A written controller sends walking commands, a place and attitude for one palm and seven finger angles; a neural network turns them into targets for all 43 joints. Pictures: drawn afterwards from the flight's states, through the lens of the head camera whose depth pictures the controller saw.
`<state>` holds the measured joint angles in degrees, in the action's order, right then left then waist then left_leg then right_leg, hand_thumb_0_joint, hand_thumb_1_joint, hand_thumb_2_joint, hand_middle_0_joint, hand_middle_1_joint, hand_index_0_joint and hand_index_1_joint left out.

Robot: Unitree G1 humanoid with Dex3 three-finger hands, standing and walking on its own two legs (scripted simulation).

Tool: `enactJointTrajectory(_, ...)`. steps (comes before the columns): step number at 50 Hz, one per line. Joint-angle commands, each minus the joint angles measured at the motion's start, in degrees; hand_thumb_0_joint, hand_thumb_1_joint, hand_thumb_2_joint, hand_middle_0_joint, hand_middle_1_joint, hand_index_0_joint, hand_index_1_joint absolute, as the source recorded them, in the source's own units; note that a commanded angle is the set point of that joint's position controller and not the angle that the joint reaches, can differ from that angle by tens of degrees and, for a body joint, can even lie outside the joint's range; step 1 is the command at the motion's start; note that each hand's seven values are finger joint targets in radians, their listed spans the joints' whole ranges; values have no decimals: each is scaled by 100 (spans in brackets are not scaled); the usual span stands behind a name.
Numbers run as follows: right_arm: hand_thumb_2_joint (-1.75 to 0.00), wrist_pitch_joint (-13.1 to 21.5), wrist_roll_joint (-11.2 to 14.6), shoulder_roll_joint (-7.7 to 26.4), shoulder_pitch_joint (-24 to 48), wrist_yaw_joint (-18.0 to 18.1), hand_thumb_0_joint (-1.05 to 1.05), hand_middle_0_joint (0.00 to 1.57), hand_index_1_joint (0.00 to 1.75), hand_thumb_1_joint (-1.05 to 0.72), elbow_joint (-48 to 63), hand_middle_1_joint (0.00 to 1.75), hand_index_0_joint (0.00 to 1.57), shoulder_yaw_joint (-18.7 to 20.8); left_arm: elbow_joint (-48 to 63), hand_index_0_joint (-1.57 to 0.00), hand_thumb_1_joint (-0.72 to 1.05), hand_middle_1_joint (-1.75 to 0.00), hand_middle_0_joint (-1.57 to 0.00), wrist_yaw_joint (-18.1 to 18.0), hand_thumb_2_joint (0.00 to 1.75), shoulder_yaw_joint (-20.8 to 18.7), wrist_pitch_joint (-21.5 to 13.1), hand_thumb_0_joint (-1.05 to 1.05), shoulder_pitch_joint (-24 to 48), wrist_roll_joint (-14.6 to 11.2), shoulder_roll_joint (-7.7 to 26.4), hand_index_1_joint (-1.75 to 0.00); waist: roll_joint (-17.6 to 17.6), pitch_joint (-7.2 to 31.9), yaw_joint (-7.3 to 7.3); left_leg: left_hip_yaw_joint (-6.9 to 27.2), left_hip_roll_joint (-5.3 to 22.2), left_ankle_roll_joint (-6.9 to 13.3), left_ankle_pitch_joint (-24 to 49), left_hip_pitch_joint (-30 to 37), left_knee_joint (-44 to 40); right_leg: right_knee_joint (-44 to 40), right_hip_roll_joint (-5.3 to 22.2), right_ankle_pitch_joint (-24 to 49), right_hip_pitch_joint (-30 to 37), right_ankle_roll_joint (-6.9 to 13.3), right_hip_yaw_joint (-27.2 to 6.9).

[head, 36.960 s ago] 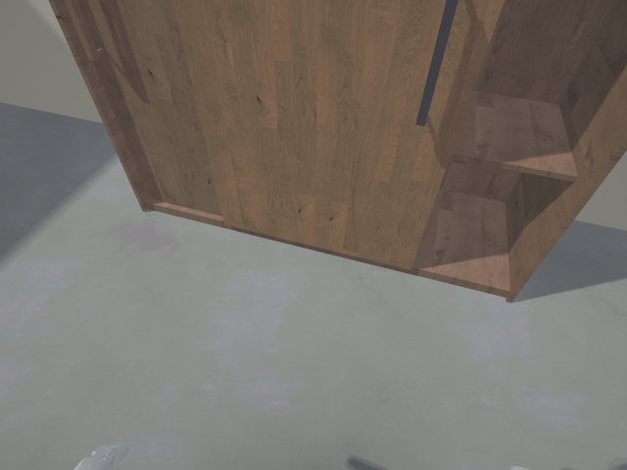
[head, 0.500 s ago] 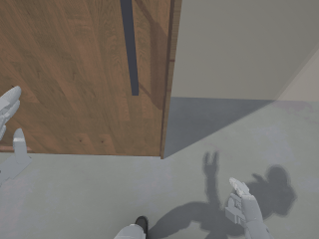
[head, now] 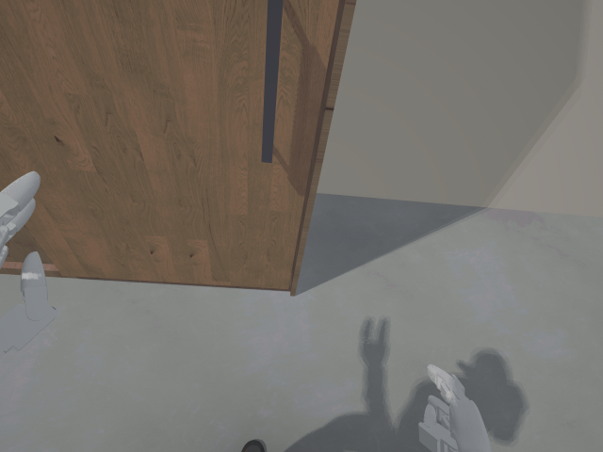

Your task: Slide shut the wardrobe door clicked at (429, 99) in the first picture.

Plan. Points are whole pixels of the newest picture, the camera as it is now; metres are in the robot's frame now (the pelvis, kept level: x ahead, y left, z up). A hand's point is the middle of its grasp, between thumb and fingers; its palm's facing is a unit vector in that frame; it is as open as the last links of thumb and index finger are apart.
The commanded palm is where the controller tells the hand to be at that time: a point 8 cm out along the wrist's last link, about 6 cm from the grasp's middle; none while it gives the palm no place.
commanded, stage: step back with the hand held close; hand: left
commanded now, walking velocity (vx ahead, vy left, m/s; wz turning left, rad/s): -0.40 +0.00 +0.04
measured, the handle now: (271, 84) +0.72 +0.13 +0.10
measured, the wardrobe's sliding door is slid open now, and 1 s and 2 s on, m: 0.01 0.01 0.01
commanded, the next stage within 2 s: stop stepping back and stand still in 0.06 s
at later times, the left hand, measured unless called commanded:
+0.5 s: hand out of the picture +0.03 +0.27 +0.16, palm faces +0.45 -0.78 -0.43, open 7.4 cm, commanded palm -0.02 +0.31 +0.17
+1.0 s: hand out of the picture -0.02 +0.28 +0.18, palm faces +0.49 -0.72 -0.49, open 7.4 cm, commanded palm -0.08 +0.32 +0.17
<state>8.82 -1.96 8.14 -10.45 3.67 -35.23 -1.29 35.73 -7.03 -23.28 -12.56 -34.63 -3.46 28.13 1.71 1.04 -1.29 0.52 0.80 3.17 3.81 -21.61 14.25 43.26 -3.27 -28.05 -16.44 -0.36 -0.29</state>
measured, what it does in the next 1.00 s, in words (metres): walks backwards: right foot, then left foot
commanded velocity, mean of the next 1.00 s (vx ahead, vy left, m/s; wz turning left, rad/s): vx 0.15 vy -0.03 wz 0.01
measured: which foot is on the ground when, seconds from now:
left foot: down 0.00-0.12, up 0.14-0.32, down 0.34-0.54, up 0.56-0.78, down 0.80-1.00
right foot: up 0.00-0.08, down 0.10-1.00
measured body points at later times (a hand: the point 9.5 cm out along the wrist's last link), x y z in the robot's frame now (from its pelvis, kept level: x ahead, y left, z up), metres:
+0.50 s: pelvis -0.15 +0.00 -0.01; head -0.19 +0.02 +0.44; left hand +0.00 +0.31 +0.18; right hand +0.00 -0.25 -0.08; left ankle -0.08 +0.10 -0.74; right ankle -0.15 -0.11 -0.73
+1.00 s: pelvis -0.20 +0.01 -0.02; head -0.22 +0.02 +0.43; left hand -0.05 +0.31 +0.20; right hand -0.04 -0.20 -0.10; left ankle -0.16 +0.16 -0.75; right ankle -0.15 -0.08 -0.74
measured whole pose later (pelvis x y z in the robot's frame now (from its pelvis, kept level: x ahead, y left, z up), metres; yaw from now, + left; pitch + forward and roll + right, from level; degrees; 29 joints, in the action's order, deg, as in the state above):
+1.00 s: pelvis -0.20 +0.01 -0.02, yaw +4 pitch -3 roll +0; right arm 8.4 -0.8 8.4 -15.3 2.9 -35.7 -1.6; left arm 30.6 -8.5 -25.9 -11.8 -30.6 -0.8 26.3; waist 1.3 -0.7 1.2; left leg -2.5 4.7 -1.0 -15.0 -17.3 34.3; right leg 39.1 0.2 -24.6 -19.3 0.8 5.8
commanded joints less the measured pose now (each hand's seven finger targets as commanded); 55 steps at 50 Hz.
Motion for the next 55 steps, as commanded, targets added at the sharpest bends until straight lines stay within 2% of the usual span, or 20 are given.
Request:
enactJointTrajectory(1, -90, 267, -1, 1101, 305, 152, 0, 20, 30, -90, 553, 30, 20, 481, 481, -20, 90, -30, -20, -214, 90, -798, -264, 0, 416, -116, 622, -30, -1763, 1003, 69, 784, 944, -312, -2617, 659, -1237, -1327, -180, -13, 652, 214, 503)
enactJointTrajectory(3, -90, 175, 20, 1062, 279, 134, 0, 20, 30, -90, 547, 30, 20, 479, 421, -20, 90, -30, -20, -148, 90, -732, -309, 0, 464, -148, 681, -30, -1327, 1123, 55, 465, 672, -637, -2306, 866, -606, -2548, 30, 462, 899, 375, 416)
enactJointTrajectory(5, -90, 67, 102, 953, 276, 96, 0, 20, 30, -90, 479, 30, 20, 475, 442, -20, 90, -30, -20, -127, 90, -726, -372, 0, 574, -146, 936, -30, 680, 945, 76, 194, 35, -707, -1903, 1858, 2577, -3785, 1824, 600, -1343, 954, -1012)
enactJointTrajectory(7, -90, 145, -102, 934, 510, 108, 0, 20, 30, -90, 544, 30, 20, 354, 610, -20, 90, -30, -20, -237, 90, -1010, -391, 0, 873, -77, 1150, -30, 761, 288, -134, 109, -501, -720, -3168, 162, 5188, -3643, 2740, 2353, -1714, 1375, -1448)
enactJointTrajectory(9, -90, 161, 186, 873, 523, 90, 0, 20, 30, -90, 612, 30, 20, 388, 157, -20, 90, -30, -20, -5, 90, -562, -185, 0, 1012, 50, 639, -30, 1327, 91, 67, 185, -147, -513, -2670, -441, 5095, -2800, 1936, 2970, -918, 907, -328)
enactJointTrajectory(14, -90, 178, 143, 1094, 429, 294, 0, 20, 30, -90, 571, 30, 20, 320, -198, -20, 90, -30, -20, -169, 90, -440, -69, 0, 1345, 161, 480, -30, -505, 140, 123, -225, -29, -223, -2043, 998, 1357, -2267, 1455, 1366, -477, 473, -409)
enactJointTrajectory(18, -90, 325, 244, 1372, 326, 219, 0, 20, 30, -90, 917, 30, 20, 451, 773, -20, 90, -30, -20, -273, 90, -659, -256, 0, 1108, 172, 719, -30, -1287, 550, 35, 1320, 1010, 210, -1880, 845, 278, -1053, 417, 1143, 95, -22, 81)
enactJointTrajectory(21, -90, 313, 94, 1207, 414, 182, 0, 20, 30, -90, 756, 30, 20, 363, 782, -20, 90, -30, -20, -213, 90, -779, -297, 0, 970, 256, 709, -30, -1806, -73, 132, 1828, 1101, 227, -4720, -449, -1045, -291, 181, 314, 456, -5, 318)
enactJointTrajectory(24, -90, 285, 95, 1216, 316, 128, 0, 20, 30, -90, 740, 30, 20, 434, 406, -20, 90, -30, -20, -227, 90, -726, -245, 0, 822, 306, 546, -30, -1620, -5, 61, 1252, 998, 166, -4880, -783, -715, -757, 6, 69, 1045, 165, 705)
enactJointTrajectory(26, -90, 198, 113, 1179, 301, 128, 0, 20, 30, -90, 710, 30, 20, 481, -75, -20, 90, -30, -20, -225, 90, -714, -164, 0, 534, 327, 512, -30, -635, 114, -70, 509, 405, -52, -4303, -1150, 937, -1961, 287, -193, 1602, 475, 227)
enactJointTrajectory(28, -90, 30, 217, 1184, 267, 78, 0, 20, 30, -90, 696, 30, 20, 572, -150, -20, 90, -30, -20, -130, 90, -591, -112, 0, 827, 219, 470, -30, 1541, -232, -19, -179, -199, -290, -2877, -1955, 4751, -3639, 2403, -1135, 755, 1429, -3039)
enactJointTrajectory(31, -90, 96, 159, 1050, 152, 59, 0, 20, 30, -90, 552, 30, 20, 440, -398, -20, 90, -30, -20, -131, 90, -663, -180, 0, 1276, 168, 494, -30, 359, 37, 228, 86, 295, -312, -2281, -1496, 5087, -3186, 2075, -506, 134, 1231, -1911)
enactJointTrajectory(34, -90, 49, 159, 1068, 240, 170, 0, 20, 30, -90, 544, 30, 20, 414, -688, -20, 90, -30, -20, -86, 90, -238, -57, 0, 1462, 217, 231, -30, 603, -494, 249, -284, 420, -224, -2375, 35, 3771, -3381, 1797, -2000, -1622, 944, -1078)
enactJointTrajectory(38, -90, 258, 68, 1083, 260, 322, 0, 20, 30, -90, 519, 30, 20, 334, 158, -20, 90, -30, -20, -267, 90, -309, -155, 0, 2099, 280, 493, -30, -47, -73, 215, -659, 146, -80, -2646, 1250, 1683, -2052, 1430, -1121, -1061, 788, -525)
enactJointTrajectory(41, -90, 354, 79, 1145, 250, 240, 0, 20, 30, -90, 704, 30, 20, 306, 1040, -20, 90, -30, -20, -355, 90, -470, -364, 0, 2211, 348, 575, -30, -2672, -271, 285, 2795, 2101, 914, -4152, 1286, -621, 1438, 234, -455, -2100, 94, 362)
enactJointTrajectory(43, -90, 351, 132, 1064, 219, 123, 0, 20, 30, -90, 580, 30, 20, 375, 852, -20, 90, -30, -20, -285, 90, -869, -428, 0, 1555, 301, 863, -30, -1578, -11, 194, 2371, 1969, 871, -3737, 878, -461, 1781, 552, -16, -1713, 101, 3)
enactJointTrajectory(49, -90, 104, 168, 1046, 309, -19, 0, 20, 30, -90, 798, 30, 20, 400, 159, -20, 90, -30, -20, -271, 90, -937, -136, 0, 160, 242, 546, -30, -837, 146, -26, 1, 829, 29, -4082, -1232, 1396, -1345, 289, 213, 1509, 256, 496)
enactJointTrajectory(51, -90, -19, 248, 980, 431, 9, 0, 20, 30, -90, 908, 30, 20, 479, -44, -20, 90, -30, -20, -233, 90, -904, 30, 0, 581, 166, 636, -30, 1697, -152, -7, -397, -52, -277, -3545, -1883, 4693, -3377, 2308, -1461, 602, 1189, -3011)
enactJointTrajectory(53, -90, 49, 212, 1008, 354, -30, 0, 20, 30, -90, 706, 30, 20, 392, 62, -20, 90, -30, -20, -243, 90, -954, -72, 0, 1136, 162, 703, -30, 726, 104, 147, -20, 303, -317, -2909, -1712, 5219, -3086, 2397, 429, 658, 1302, -2587)
enactJointTrajectory(55, -90, 41, 173, 946, 112, -26, 0, 20, 30, -90, 526, 30, 20, 371, -188, -20, 90, -30, -20, -224, 90, -848, -69, 0, 982, 160, 526, -30, 455, 117, 224, -119, 455, -307, -2649, -488, 4250, -2908, 1974, -318, -438, 1037, -1489)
